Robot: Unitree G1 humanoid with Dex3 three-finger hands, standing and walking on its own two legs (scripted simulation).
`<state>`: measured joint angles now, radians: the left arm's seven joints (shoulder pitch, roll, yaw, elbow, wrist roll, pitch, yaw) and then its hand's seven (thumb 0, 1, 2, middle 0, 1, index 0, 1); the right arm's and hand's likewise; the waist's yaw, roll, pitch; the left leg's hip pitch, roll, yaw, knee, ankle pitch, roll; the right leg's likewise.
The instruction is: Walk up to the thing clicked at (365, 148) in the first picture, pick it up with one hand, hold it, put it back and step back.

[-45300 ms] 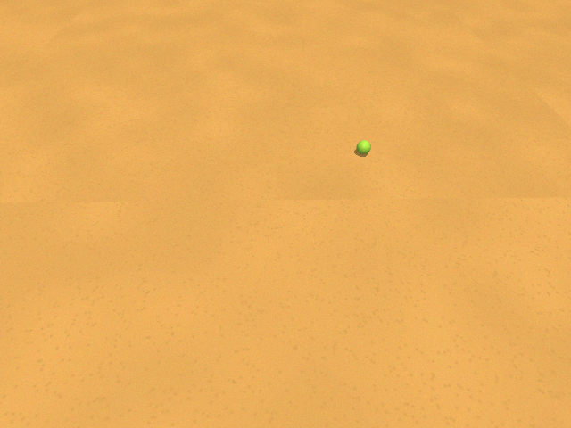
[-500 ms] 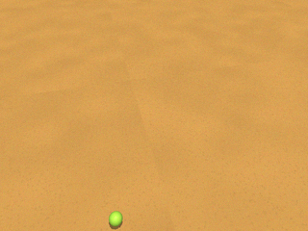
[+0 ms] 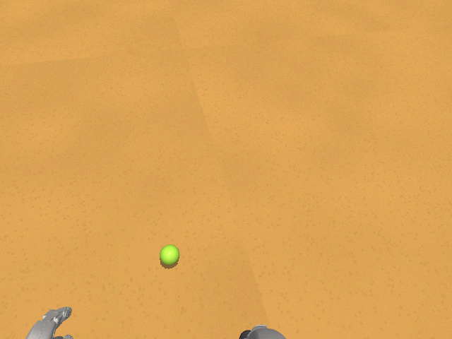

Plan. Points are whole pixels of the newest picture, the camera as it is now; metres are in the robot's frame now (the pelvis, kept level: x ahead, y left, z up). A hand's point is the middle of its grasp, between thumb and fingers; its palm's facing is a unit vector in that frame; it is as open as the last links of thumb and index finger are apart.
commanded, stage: step back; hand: left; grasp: from above
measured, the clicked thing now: (169, 254) +0.49 +0.17 -0.72
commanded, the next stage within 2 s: none
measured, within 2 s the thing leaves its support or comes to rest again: neither
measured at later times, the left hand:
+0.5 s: hand out of the picture +0.03 +0.27 -0.14, palm faces -0.09 -0.91 -0.40, open 7.4 cm
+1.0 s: hand out of the picture -0.13 +0.31 -0.15, palm faces -0.04 -0.94 -0.34, open 7.4 cm
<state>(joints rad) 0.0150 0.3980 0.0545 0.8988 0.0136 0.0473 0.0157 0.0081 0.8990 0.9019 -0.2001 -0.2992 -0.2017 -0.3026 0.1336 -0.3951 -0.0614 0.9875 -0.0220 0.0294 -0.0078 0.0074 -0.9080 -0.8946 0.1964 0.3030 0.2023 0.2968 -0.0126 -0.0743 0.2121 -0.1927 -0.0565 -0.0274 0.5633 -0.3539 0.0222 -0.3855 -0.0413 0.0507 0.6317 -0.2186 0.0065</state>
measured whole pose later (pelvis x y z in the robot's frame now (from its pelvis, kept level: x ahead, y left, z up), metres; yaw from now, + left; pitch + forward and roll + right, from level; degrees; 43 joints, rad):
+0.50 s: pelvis -0.09 +0.01 +0.00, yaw -5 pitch -4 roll +0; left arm 0.15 0.36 0.07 0.85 0.03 0.04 0.00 0.01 0.90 0.90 -0.20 -0.30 -0.20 -0.30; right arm 0.11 -0.37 -0.05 0.89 0.01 0.05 -0.01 0.01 -0.90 -0.89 0.20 0.30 0.21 0.30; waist 0.00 0.01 0.19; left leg -0.38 -0.06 -0.04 0.90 -0.50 0.02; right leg -0.26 0.04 0.05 0.64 -0.31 -0.03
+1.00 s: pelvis -0.24 +0.05 +0.01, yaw -3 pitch -2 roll -2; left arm 0.19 0.42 0.10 0.80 0.02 0.08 0.00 0.01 0.90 0.90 -0.20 -0.30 -0.20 -0.30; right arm 0.17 -0.35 -0.04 0.86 -0.03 0.01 -0.02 0.01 -0.90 -0.89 0.20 0.30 0.21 0.30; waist 0.02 -0.07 0.16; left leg -0.28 0.02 -0.02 0.54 -0.24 0.02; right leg -0.45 0.12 0.19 1.22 -0.45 0.02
